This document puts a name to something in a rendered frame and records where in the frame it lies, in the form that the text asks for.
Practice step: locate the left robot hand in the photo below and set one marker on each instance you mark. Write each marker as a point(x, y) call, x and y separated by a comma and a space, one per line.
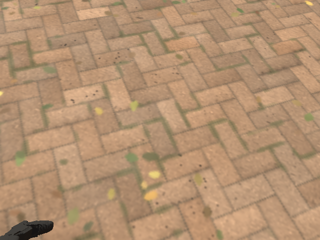
point(26, 230)

